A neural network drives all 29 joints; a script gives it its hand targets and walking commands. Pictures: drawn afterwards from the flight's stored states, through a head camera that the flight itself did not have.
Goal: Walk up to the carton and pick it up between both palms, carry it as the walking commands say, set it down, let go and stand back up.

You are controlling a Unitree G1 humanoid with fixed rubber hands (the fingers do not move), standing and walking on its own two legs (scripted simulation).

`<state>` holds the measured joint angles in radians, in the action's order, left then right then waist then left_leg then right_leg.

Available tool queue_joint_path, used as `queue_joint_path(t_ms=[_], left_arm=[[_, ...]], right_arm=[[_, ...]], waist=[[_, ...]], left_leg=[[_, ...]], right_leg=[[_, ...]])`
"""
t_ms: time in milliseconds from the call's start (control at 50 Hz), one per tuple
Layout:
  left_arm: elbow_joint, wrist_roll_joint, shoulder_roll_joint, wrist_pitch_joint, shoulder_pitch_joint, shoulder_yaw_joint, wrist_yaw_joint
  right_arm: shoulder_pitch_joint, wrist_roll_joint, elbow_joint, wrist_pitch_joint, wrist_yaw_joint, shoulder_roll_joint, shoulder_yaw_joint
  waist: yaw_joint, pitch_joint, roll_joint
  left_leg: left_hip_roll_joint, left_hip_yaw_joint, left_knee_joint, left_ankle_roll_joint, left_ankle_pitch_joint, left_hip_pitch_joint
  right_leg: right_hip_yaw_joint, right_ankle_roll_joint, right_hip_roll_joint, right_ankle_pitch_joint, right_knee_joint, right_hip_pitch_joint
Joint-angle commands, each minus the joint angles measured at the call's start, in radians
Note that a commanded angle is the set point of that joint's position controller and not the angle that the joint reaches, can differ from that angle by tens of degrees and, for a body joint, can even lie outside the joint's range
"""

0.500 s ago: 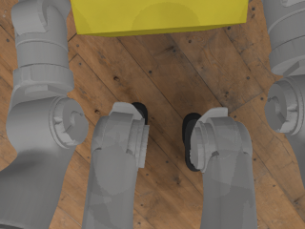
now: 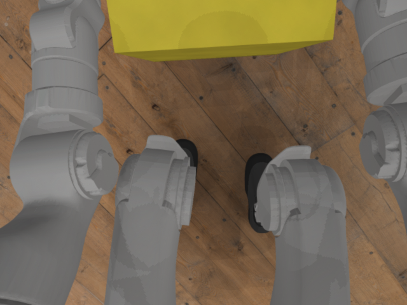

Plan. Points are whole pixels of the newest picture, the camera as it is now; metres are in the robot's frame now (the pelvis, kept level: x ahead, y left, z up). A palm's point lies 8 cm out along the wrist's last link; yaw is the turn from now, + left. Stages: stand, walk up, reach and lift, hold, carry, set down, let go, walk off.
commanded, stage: set down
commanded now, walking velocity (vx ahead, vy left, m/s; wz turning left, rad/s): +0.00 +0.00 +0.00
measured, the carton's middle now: out of the picture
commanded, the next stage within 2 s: none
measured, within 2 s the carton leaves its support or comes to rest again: neither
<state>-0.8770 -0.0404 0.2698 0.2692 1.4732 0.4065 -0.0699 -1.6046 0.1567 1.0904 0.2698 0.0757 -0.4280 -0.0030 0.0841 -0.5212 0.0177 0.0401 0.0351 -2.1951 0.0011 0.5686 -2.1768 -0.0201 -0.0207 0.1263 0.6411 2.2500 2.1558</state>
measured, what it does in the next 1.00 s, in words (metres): stands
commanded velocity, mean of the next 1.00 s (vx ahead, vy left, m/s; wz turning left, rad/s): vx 0.00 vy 0.00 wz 0.00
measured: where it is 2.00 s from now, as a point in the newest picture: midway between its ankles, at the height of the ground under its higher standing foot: (219, 198)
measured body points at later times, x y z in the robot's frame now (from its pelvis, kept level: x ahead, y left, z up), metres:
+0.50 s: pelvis +0.01 +0.00 -0.01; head +0.38 +0.01 +0.23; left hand +0.55 +0.23 -0.18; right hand +0.60 -0.13 -0.18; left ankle +0.12 +0.11 -0.34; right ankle +0.10 -0.10 -0.34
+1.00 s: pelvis +0.00 +0.00 -0.02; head +0.38 +0.01 +0.22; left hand +0.55 +0.23 -0.18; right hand +0.60 -0.13 -0.19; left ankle +0.12 +0.11 -0.34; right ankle +0.10 -0.10 -0.34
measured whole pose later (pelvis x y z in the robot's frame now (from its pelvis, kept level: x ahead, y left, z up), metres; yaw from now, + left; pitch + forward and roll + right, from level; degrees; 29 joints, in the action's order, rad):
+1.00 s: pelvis +0.00 +0.00 -0.02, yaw +0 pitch +31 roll +3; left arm -0.96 -0.04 0.30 0.21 1.44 0.41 0.01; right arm -1.59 0.08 1.13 0.20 0.03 -0.40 -0.10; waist 0.09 -0.50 0.01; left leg 0.02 0.05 -2.25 -0.01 0.59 -2.20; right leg -0.03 -0.04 0.10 0.66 2.31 2.19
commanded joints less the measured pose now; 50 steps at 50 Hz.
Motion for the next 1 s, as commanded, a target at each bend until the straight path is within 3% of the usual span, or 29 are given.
queue_joint_path(t_ms=[0,40,100,160,240,260,300,320,340,360,400,420,460,500,560,580,640,660,680,700,720,760,800,820,880,900,920,940,980], left_arm=[[0.123,-0.113,-0.779,-0.023,0.57,-0.377,0.27],[0.125,-0.092,-0.796,-0.03,0.516,-0.357,0.276],[0.092,-0.101,-0.817,-0.029,0.497,-0.355,0.292],[0.11,-0.107,-0.82,-0.037,0.515,-0.374,0.29],[0.133,-0.099,-0.795,-0.029,0.547,-0.379,0.293],[0.111,-0.105,-0.781,-0.038,0.491,-0.356,0.29],[0.09,-0.079,-0.747,-0.037,0.481,-0.346,0.285],[0.06,-0.08,-0.782,-0.029,0.463,-0.342,0.295],[0.103,-0.093,-0.792,-0.037,0.514,-0.355,0.286],[0.074,-0.083,-0.786,-0.038,0.474,-0.334,0.291],[0.07,-0.084,-0.742,-0.044,0.497,-0.352,0.282],[0.076,-0.098,-0.765,-0.046,0.499,-0.343,0.287],[0.047,-0.071,-0.777,-0.042,0.477,-0.33,0.288],[0.037,-0.074,-0.778,-0.044,0.482,-0.324,0.296],[0.051,-0.077,-0.791,-0.046,0.439,-0.351,0.291],[0.074,-0.085,-0.746,-0.053,0.486,-0.341,0.291],[-0.012,-0.07,-0.772,-0.052,0.422,-0.312,0.286],[0.012,-0.092,-0.757,-0.053,0.435,-0.322,0.286],[0.047,-0.093,-0.738,-0.057,0.484,-0.333,0.282],[0.034,-0.08,-0.735,-0.06,0.473,-0.308,0.282],[0.016,-0.084,-0.736,-0.055,0.466,-0.318,0.283],[0.002,-0.059,-0.723,-0.056,0.454,-0.307,0.283],[0.024,-0.08,-0.697,-0.061,0.459,-0.307,0.285],[0.044,-0.084,-0.704,-0.062,0.503,-0.323,0.283],[0.015,-0.073,-0.687,-0.068,0.496,-0.301,0.275],[0.006,-0.073,-0.669,-0.061,0.493,-0.295,0.278],[-0.003,-0.066,-0.645,-0.059,0.468,-0.278,0.274],[0.006,-0.054,-0.63,-0.064,0.462,-0.247,0.27],[-0.019,-0.062,-0.563,-0.076,0.434,-0.237,0.246]], right_arm=[[-0.563,0.097,-0.288,-0.08,-0.232,0.91,0.187],[-0.496,0.092,-0.239,-0.078,-0.237,0.966,0.182],[-0.444,0.053,-0.188,-0.077,-0.238,0.966,0.162],[-0.486,0.061,-0.246,-0.09,-0.232,0.943,0.184],[-0.431,0.054,-0.164,-0.071,-0.246,0.959,0.144],[-0.435,0.043,-0.187,-0.073,-0.245,0.948,0.149],[-0.451,0.052,-0.194,-0.081,-0.247,0.943,0.158],[-0.419,0.02,-0.16,-0.068,-0.249,0.952,0.14],[-0.473,0.054,-0.205,-0.086,-0.254,0.933,0.159],[-0.428,0.039,-0.159,-0.082,-0.248,0.94,0.146],[-0.42,0.034,-0.148,-0.085,-0.245,0.922,0.137],[-0.39,0.02,-0.14,-0.077,-0.247,0.928,0.14],[-0.368,0.011,-0.096,-0.076,-0.26,0.94,0.115],[-0.359,-0.011,-0.072,-0.079,-0.254,0.917,0.081],[-0.389,0.013,-0.131,-0.091,-0.265,0.89,0.111],[-0.361,0.006,-0.1,-0.08,-0.26,0.911,0.118],[-0.358,-0.01,-0.078,-0.081,-0.267,0.921,0.102],[-0.384,-0.003,-0.122,-0.085,-0.261,0.916,0.125],[-0.358,-0.014,-0.07,-0.076,-0.261,0.909,0.105],[-0.386,-0.006,-0.116,-0.081,-0.262,0.909,0.119],[-0.4,-0.014,-0.113,-0.082,-0.262,0.875,0.11],[-0.388,-0.012,-0.08,-0.077,-0.263,0.909,0.1],[-0.361,-0.008,-0.081,-0.078,-0.258,0.884,0.112],[-0.347,-0.029,-0.073,-0.075,-0.26,0.877,0.095],[-0.411,-0.009,-0.092,-0.077,-0.255,0.87,0.117],[-0.387,-0.021,-0.091,-0.079,-0.256,0.85,0.094],[-0.36,-0.033,-0.057,-0.077,-0.253,0.823,0.075],[-0.381,-0.037,-0.088,-0.084,-0.245,0.794,0.077],[-0.389,-0.026,-0.093,-0.094,-0.229,0.726,0.076]], waist=[[0.077,1.436,0.095],[0.098,1.386,0.098],[0.045,1.366,0.126],[0.051,1.367,0.093],[0.07,1.28,0.046],[0.057,1.238,0.111],[0.095,1.221,0.095],[0.053,1.152,0.133],[0.077,1.151,0.082],[0.076,1.125,0.097],[0.06,1.157,0.101],[0.032,1.107,0.148],[0.045,1.052,0.106],[0.02,0.994,0.053],[0.046,1.061,0.029],[0.038,1.06,0.093],[0.046,1.015,0.074],[0.046,1.046,0.108],[0.021,1.024,0.119],[0.057,1.018,0.098],[0.04,1.015,0.111],[0.07,1.005,0.084],[0.059,0.977,0.112],[0.022,0.991,0.079],[0.078,1.011,0.082],[0.049,0.975,0.065],[0.05,0.976,0.061],[0.045,0.979,0.118],[0.062,1.033,0.087]], left_leg=[[0.028,0.014,0.11,-0.026,-0.44,0.612],[0.031,0.017,0.111,-0.034,-0.467,0.575],[0.022,-0.003,0.1,-0.022,-0.45,0.542],[0.028,0.012,0.094,-0.022,-0.448,0.517],[0.027,-0.001,0.112,-0.02,-0.414,0.523],[0.029,-0.006,0.105,-0.023,-0.396,0.51],[0.026,0.0,0.097,-0.026,-0.387,0.482],[0.03,-0.006,0.102,-0.026,-0.393,0.484],[0.034,0.011,0.099,-0.021,-0.371,0.441],[0.031,0.002,0.102,-0.028,-0.373,0.434],[0.025,0.004,0.078,-0.014,-0.386,0.467],[0.025,-0.009,0.086,-0.022,-0.355,0.435],[0.034,-0.014,0.107,-0.021,-0.376,0.455],[0.025,-0.014,0.1,-0.019,-0.323,0.394],[0.03,-0.005,0.091,-0.015,-0.374,0.503],[0.021,-0.02,0.082,-0.02,-0.395,0.467],[0.036,-0.025,0.087,-0.025,-0.357,0.468],[0.033,-0.02,0.072,-0.019,-0.375,0.464],[0.027,-0.03,0.081,-0.014,-0.352,0.462],[0.028,-0.02,0.091,-0.023,-0.309,0.428],[0.031,-0.025,0.092,-0.02,-0.317,0.435],[0.029,-0.023,0.097,-0.02,-0.318,0.446],[0.02,-0.01,0.087,-0.018,-0.3,0.413],[0.022,-0.011,0.088,-0.016,-0.29,0.421],[0.026,-0.017,0.082,-0.024,-0.306,0.458],[0.017,-0.001,0.073,-0.017,-0.291,0.414],[0.018,-0.006,0.085,-0.016,-0.268,0.384],[0.015,-0.006,0.075,-0.02,-0.289,0.371],[0.013,-0.008,0.054,-0.02,-0.316,0.43]], right_leg=[[0.008,-0.012,-0.017,-0.372,-0.193,-0.507],[0.024,-0.006,-0.01,-0.405,-0.195,-0.489],[0.03,-0.019,-0.013,-0.426,-0.181,-0.504],[0.031,-0.02,-0.009,-0.435,-0.175,-0.504],[0.048,-0.037,-0.011,-0.37,-0.183,-0.437],[0.039,-0.025,-0.003,-0.341,-0.173,-0.413],[0.049,-0.019,-0.014,-0.351,-0.163,-0.415],[0.029,-0.013,-0.018,-0.338,-0.182,-0.41],[0.046,-0.028,-0.006,-0.321,-0.18,-0.38],[0.049,-0.022,-0.006,-0.33,-0.175,-0.373],[0.044,-0.017,-0.013,-0.35,-0.165,-0.393],[0.041,-0.016,-0.015,-0.334,-0.173,-0.39],[0.037,-0.02,-0.008,-0.301,-0.185,-0.3],[0.055,-0.029,-0.009,-0.267,-0.18,-0.268],[0.034,-0.023,-0.015,-0.275,-0.164,-0.279],[0.055,-0.022,-0.02,-0.332,-0.167,-0.328],[0.04,-0.02,-0.016,-0.273,-0.159,-0.263],[0.06,-0.019,-0.024,-0.307,-0.158,-0.343],[0.049,-0.022,-0.024,-0.29,-0.156,-0.317],[0.05,-0.019,-0.022,-0.278,-0.151,-0.331],[0.04,-0.02,-0.02,-0.267,-0.149,-0.33],[0.044,-0.013,-0.018,-0.264,-0.158,-0.319],[0.05,-0.015,-0.017,-0.258,-0.158,-0.345],[0.057,-0.025,-0.021,-0.261,-0.166,-0.337],[0.052,-0.015,-0.023,-0.259,-0.144,-0.349],[0.07,-0.023,-0.024,-0.26,-0.169,-0.349],[0.065,-0.021,-0.032,-0.259,-0.152,-0.368],[0.064,-0.018,-0.029,-0.274,-0.17,-0.374],[0.069,-0.017,-0.032,-0.279,-0.151,-0.37]])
